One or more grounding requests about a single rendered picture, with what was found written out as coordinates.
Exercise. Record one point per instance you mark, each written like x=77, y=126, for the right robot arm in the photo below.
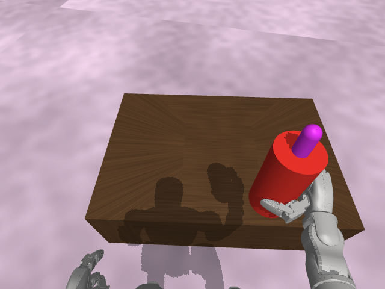
x=323, y=243

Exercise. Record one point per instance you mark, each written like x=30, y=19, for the bottle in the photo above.
x=293, y=162

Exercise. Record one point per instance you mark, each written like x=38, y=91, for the left robot hand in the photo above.
x=81, y=277

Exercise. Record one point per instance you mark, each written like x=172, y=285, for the right robot hand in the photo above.
x=318, y=196

